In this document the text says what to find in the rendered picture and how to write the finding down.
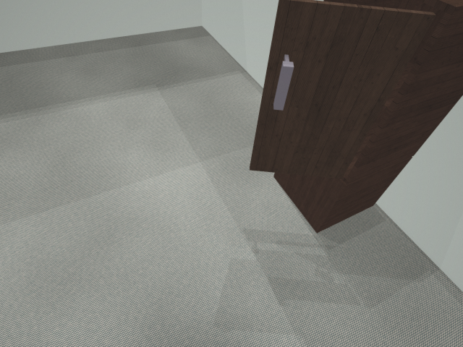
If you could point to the cupboard door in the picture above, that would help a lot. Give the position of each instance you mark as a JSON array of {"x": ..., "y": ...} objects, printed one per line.
[{"x": 347, "y": 60}]

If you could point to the handle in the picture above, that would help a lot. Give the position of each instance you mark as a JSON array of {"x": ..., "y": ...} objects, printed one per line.
[{"x": 285, "y": 76}]

